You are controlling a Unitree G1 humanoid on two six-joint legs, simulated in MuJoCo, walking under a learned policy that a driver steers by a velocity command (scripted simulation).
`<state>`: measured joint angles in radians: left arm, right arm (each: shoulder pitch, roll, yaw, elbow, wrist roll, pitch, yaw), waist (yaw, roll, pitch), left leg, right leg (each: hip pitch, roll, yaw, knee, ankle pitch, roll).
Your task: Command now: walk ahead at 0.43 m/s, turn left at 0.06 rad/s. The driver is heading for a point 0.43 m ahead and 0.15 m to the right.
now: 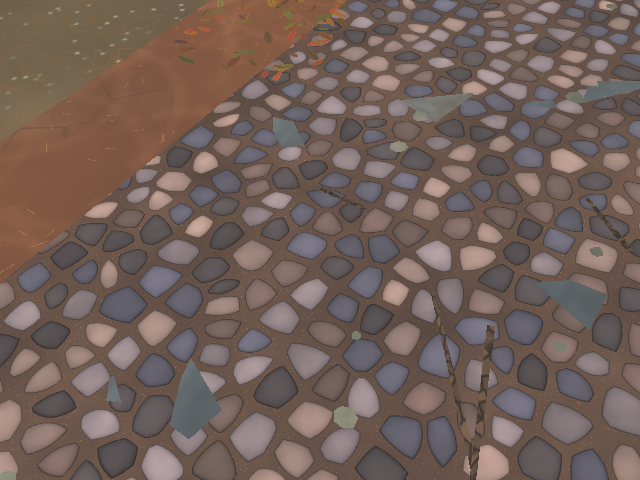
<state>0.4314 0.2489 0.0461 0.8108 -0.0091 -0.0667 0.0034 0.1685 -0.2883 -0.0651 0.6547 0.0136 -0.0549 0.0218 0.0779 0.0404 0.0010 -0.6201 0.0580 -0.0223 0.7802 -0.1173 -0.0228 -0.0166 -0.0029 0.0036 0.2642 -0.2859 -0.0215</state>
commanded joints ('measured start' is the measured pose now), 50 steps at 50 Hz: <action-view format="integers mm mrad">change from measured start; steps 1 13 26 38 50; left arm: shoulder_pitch -10 -108 -344 -157 -323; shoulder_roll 199 168 66 182 128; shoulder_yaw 45 32 11 43 18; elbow -49 -103 -186 -189 -106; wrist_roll -9 -29 -12 6 34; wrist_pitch -8 -14 22 21 34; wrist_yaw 3 3 -40 -31 -8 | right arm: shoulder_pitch -204 114 107 94 48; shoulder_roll -17 -91 -142 -131 -83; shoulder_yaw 8 -21 -46 -3 3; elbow -116 -3 101 91 133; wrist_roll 8 -14 -15 22 -14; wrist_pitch -30 -32 -54 -18 66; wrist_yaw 18 -4 -28 -19 -60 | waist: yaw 29 -137 -138 -5 -84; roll -164 73 -22 -78 -144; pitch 84 -58 112 -262 -97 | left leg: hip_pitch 14 634 556 -36 352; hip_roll -32 252 202 14 26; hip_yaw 54 -332 154 -45 -17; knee -152 -546 -672 528 -92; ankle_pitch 68 -239 160 -466 -124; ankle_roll -5 217 191 -17 -40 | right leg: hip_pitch -61 -712 -678 168 -308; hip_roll -198 -105 -114 -308 -185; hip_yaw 119 99 23 356 145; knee -116 981 477 185 2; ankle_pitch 207 -68 360 837 190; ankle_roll -162 0 12 -313 -211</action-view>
